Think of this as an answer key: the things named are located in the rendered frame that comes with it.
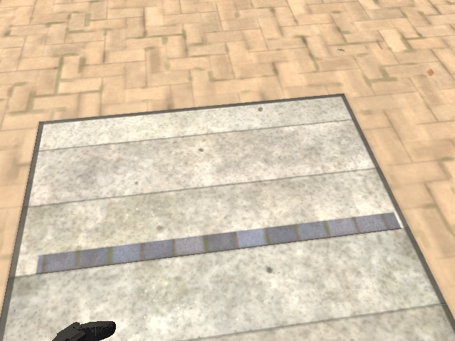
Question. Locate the robot left hand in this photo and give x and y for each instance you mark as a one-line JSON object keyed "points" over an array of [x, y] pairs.
{"points": [[91, 331]]}

